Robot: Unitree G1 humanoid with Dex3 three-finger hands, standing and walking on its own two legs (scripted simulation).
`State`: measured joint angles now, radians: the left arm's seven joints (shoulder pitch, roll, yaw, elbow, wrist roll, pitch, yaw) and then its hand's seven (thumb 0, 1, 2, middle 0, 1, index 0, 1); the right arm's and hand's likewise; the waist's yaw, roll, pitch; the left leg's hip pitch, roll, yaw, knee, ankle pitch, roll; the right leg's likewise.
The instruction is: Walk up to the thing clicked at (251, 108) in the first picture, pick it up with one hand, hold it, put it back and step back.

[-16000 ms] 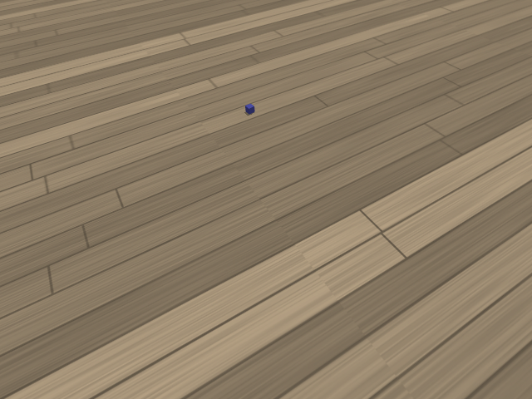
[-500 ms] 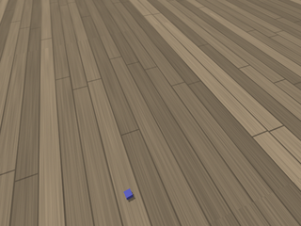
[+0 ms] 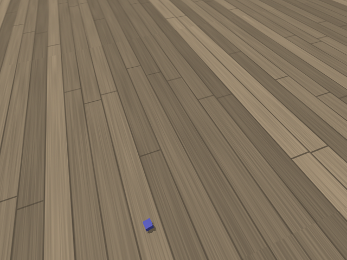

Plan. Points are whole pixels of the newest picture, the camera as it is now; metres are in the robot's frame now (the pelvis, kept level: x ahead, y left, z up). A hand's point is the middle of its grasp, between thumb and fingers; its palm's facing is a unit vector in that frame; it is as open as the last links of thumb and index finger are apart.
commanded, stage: stand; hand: left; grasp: from above
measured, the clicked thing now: (148, 224) +0.42 +0.21 -0.76
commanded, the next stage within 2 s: rise first in 0.30 s
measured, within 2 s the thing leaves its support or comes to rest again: neither
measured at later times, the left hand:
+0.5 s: hand out of the picture +0.09 +0.25 -0.16, palm faces +0.04 -0.94 -0.34, open 7.5 cm
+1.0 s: hand out of the picture +0.12 +0.26 -0.21, palm faces -0.10 -0.88 -0.46, open 12.6 cm
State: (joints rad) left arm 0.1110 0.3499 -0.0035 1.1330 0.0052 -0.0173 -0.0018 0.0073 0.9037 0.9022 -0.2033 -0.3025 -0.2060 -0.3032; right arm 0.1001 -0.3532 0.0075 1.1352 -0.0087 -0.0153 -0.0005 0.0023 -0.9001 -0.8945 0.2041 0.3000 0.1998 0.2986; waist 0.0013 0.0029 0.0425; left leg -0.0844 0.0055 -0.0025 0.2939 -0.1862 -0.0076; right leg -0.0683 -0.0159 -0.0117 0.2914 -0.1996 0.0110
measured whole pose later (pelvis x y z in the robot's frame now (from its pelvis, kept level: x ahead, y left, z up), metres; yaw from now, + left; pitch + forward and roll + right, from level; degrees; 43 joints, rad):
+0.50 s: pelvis -0.01 +0.00 +0.00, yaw +1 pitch +1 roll +0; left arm 0.07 0.33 0.04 1.07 -0.01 -0.04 0.01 0.01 0.84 0.90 -0.23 -0.36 -0.22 -0.37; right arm 0.17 -0.34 0.01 0.97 0.04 -0.04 -0.03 0.00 -0.91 -0.90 0.20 0.30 0.20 0.30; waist 0.00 0.01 0.04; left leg -0.20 0.00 -0.01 0.39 -0.21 -0.01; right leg -0.18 -0.02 -0.02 0.39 -0.23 0.01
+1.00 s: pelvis -0.02 +0.00 -0.07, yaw +0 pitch +15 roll -1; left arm 0.17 0.30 0.14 0.63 0.21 0.18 0.04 0.00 -0.30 0.75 -0.38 -0.78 -0.37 -0.79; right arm 0.24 -0.25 -0.03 0.61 0.01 -0.10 -0.02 0.01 -0.95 -0.91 0.20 0.30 0.20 0.30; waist -0.02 0.00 -0.09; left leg -0.77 0.02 -0.01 1.00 -0.48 0.00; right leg -0.74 -0.01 -0.01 0.97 -0.48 0.01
